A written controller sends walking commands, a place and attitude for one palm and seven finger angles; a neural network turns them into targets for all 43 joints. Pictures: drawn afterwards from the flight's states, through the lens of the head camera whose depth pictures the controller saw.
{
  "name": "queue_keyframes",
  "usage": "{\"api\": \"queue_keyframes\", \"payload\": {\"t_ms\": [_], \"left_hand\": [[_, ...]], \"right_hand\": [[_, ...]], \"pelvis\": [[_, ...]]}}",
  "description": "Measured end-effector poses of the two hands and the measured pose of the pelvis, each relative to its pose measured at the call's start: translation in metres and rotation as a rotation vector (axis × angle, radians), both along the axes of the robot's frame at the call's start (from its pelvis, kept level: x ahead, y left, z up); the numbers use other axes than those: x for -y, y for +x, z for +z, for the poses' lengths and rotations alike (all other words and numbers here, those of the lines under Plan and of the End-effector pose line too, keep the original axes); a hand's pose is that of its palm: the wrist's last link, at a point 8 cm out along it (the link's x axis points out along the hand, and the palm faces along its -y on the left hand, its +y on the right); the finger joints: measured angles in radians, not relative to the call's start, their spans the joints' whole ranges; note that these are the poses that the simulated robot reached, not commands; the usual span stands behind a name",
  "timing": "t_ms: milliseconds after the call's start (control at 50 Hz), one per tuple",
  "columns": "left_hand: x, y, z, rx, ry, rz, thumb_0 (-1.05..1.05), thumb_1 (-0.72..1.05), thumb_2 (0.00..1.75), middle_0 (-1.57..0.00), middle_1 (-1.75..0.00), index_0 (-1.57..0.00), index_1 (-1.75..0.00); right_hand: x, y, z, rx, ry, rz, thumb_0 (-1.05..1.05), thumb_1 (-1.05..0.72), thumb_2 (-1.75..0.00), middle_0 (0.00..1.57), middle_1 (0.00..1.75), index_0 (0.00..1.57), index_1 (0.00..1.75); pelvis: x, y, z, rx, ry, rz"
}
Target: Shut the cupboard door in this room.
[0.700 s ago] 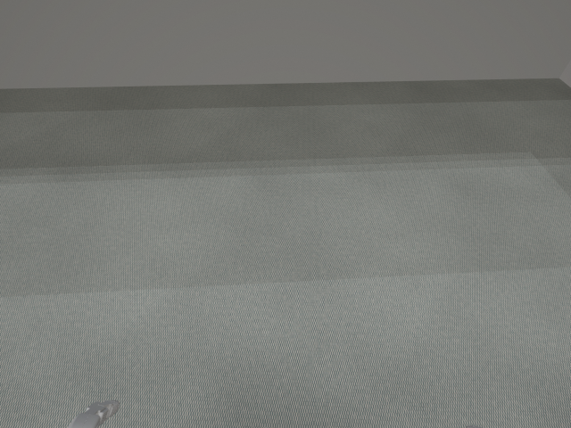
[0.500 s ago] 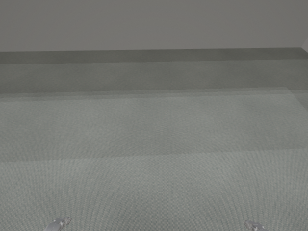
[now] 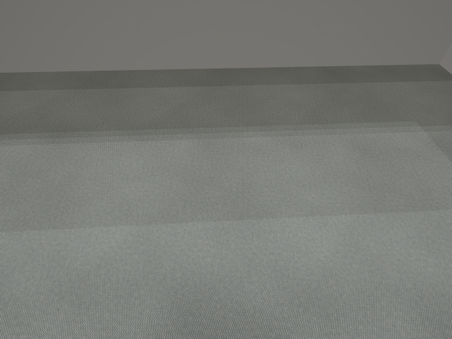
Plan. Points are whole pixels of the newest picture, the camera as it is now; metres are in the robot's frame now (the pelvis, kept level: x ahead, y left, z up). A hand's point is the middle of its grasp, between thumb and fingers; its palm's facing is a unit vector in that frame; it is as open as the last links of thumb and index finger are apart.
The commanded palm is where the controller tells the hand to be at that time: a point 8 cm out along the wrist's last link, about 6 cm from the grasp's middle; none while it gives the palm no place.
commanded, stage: stand and wait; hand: left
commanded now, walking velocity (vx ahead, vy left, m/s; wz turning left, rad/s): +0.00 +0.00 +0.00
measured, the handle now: out of the picture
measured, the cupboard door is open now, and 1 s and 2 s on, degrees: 93 93 93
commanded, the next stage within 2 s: turn or walk to find it in 0.20 s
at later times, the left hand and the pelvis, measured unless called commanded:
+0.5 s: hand out of the picture +0.06 +0.23 -0.17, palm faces +0.03 -0.96 -0.29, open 7.4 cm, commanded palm none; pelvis -0.01 +0.01 -0.01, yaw +4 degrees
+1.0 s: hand out of the picture -0.02 +0.20 -0.16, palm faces +0.27 -0.91 -0.31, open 7.4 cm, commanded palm none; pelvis -0.05 -0.03 -0.01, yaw +16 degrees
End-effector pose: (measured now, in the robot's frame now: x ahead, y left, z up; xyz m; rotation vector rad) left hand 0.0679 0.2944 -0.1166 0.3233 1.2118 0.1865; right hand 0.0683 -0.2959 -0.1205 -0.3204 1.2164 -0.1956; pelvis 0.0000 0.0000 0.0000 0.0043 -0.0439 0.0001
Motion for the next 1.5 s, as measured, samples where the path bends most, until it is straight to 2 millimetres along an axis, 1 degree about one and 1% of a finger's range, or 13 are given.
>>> {"api": "queue_keyframes", "payload": {"t_ms": [160,360,460,620,700,800,900,960,1040,1180,1260,1400,1500], "left_hand": [[0.002,-0.001,0.001,0.006,-0.004,-0.009,0.01,0.90,0.90,-0.20,-0.29,-0.21,-0.30],[0.003,-0.001,-0.003,0.020,-0.011,0.009,0.01,0.90,0.90,-0.20,-0.29,-0.21,-0.30],[0.012,-0.013,-0.014,0.010,-0.040,0.046,0.01,0.90,0.90,-0.20,-0.29,-0.21,-0.30],[0.017,-0.047,-0.041,-0.033,-0.109,0.111,0.01,0.90,0.90,-0.20,-0.29,-0.21,-0.30],[0.016,-0.058,-0.038,-0.040,-0.107,0.151,0.01,0.90,0.90,-0.20,-0.29,-0.21,-0.30],[0.022,-0.069,-0.023,-0.004,-0.092,0.201,0.01,0.91,0.90,-0.20,-0.29,-0.20,-0.30],[0.036,-0.081,-0.013,0.048,-0.057,0.247,0.01,0.91,0.90,-0.20,-0.29,-0.20,-0.30],[0.048,-0.098,-0.010,0.069,-0.029,0.272,0.01,0.91,0.90,-0.20,-0.29,-0.20,-0.30],[0.064,-0.127,-0.002,0.057,-0.028,0.326,0.01,0.90,0.90,-0.20,-0.29,-0.20,-0.30],[0.082,-0.170,-0.009,0.022,-0.070,0.411,0.01,0.90,0.90,-0.20,-0.29,-0.21,-0.30],[0.087,-0.202,-0.021,-0.016,-0.108,0.470,0.01,0.90,0.90,-0.20,-0.29,-0.21,-0.30],[0.071,-0.267,-0.054,-0.106,-0.166,0.591,0.01,0.90,0.90,-0.21,-0.29,-0.21,-0.30],[0.054,-0.284,-0.046,-0.122,-0.164,0.628,0.01,0.91,0.90,-0.20,-0.29,-0.20,-0.30]], "right_hand": [[-0.001,-0.013,-0.001,-0.014,0.007,-0.009,0.00,-0.91,-0.90,0.21,0.30,0.21,0.30],[-0.007,-0.018,-0.004,-0.034,0.011,-0.001,0.00,-0.91,-0.90,0.21,0.30,0.21,0.30],[-0.026,-0.020,-0.013,-0.063,0.042,0.017,0.00,-0.91,-0.90,0.20,0.30,0.20,0.30],[-0.069,-0.024,-0.025,-0.077,0.090,0.043,0.00,-0.91,-0.90,0.20,0.30,0.20,0.30],[-0.082,-0.029,-0.022,-0.081,0.110,0.061,0.00,-0.91,-0.90,0.21,0.30,0.21,0.30],[-0.078,-0.033,-0.022,-0.103,0.120,0.092,0.00,-0.91,-0.90,0.21,0.30,0.21,0.30],[-0.054,-0.029,-0.032,-0.097,0.129,0.124,0.00,-0.91,-0.90,0.21,0.30,0.21,0.30],[-0.037,-0.022,-0.039,-0.084,0.132,0.141,0.00,-0.91,-0.90,0.21,0.30,0.21,0.30],[-0.023,-0.010,-0.032,-0.070,0.123,0.177,0.00,-0.91,-0.90,0.20,0.30,0.20,0.30],[-0.022,0.006,-0.022,-0.077,0.087,0.257,0.00,-0.91,-0.90,0.20,0.30,0.20,0.30],[-0.043,0.018,-0.019,-0.087,0.070,0.327,0.00,-0.91,-0.90,0.20,0.30,0.20,0.30],[-0.110,0.040,-0.014,0.002,0.064,0.469,0.00,-0.91,-0.90,0.20,0.30,0.20,0.30],[-0.140,0.034,0.002,0.045,0.078,0.508,0.00,-0.91,-0.90,0.20,0.30,0.20,0.30]], "pelvis": [[0.000,-0.006,0.001,-0.002,-0.001,-0.002],[-0.002,-0.009,-0.002,-0.015,-0.003,0.020],[-0.005,-0.012,-0.006,-0.026,-0.008,0.049],[-0.021,-0.018,-0.018,-0.028,-0.009,0.090],[-0.019,-0.026,-0.013,-0.039,-0.015,0.123],[-0.009,-0.035,-0.007,-0.057,-0.031,0.172],[0.010,-0.045,-0.010,-0.062,-0.021,0.226],[0.024,-0.050,-0.015,-0.044,-0.012,0.253],[0.031,-0.052,-0.008,-0.029,0.011,0.295],[0.032,-0.059,-0.005,-0.025,0.017,0.375],[0.024,-0.067,-0.007,-0.032,0.008,0.416],[-0.001,-0.087,-0.021,-0.037,-0.009,0.481],[-0.010,-0.097,-0.009,-0.020,-0.035,0.497]]}}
